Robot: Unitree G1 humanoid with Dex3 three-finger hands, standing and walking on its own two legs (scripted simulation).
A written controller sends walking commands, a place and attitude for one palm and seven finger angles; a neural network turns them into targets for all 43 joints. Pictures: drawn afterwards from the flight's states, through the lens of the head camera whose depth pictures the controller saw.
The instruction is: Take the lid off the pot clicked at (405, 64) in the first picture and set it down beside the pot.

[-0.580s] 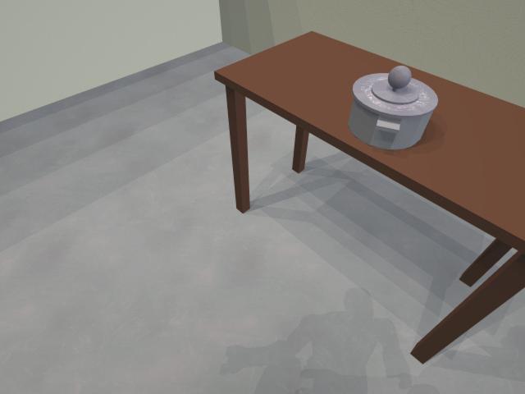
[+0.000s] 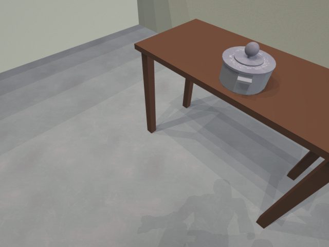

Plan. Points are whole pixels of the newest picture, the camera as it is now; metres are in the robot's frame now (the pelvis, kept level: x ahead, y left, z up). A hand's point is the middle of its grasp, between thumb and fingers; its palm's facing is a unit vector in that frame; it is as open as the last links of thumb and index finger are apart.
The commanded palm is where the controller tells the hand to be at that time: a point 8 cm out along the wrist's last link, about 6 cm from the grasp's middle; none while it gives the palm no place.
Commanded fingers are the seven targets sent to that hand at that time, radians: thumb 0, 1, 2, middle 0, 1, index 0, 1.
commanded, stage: look at it before walking up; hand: left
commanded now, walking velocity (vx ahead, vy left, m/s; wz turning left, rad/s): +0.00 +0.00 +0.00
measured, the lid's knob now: (251, 49) +0.79 -0.29 +0.10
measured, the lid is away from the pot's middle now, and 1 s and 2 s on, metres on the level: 0.00 0.00 0.00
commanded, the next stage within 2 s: walk to a spot facing it in 0.46 s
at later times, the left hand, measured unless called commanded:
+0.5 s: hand out of the picture +0.07 +0.25 -0.16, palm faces -0.03 -0.94 -0.34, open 7.4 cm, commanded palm none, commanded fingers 0.00 0.90 0.90 -0.20 -0.30 -0.20 -0.30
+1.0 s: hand out of the picture +0.01 +0.24 -0.20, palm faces +0.20 -0.95 -0.25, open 7.4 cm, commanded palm none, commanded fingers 0.00 0.90 0.90 -0.20 -0.30 -0.20 -0.30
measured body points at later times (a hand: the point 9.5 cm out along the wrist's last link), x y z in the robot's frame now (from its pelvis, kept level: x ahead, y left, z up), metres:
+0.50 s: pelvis +0.00 +0.00 +0.00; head +0.01 +0.00 +0.45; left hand +0.07 +0.30 -0.13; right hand +0.08 -0.29 -0.13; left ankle +0.00 +0.12 -0.75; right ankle +0.00 -0.12 -0.75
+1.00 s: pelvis -0.02 +0.03 -0.03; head +0.01 +0.05 +0.42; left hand +0.00 +0.29 -0.18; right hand +0.07 -0.22 -0.16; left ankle +0.00 +0.12 -0.75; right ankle -0.01 -0.12 -0.71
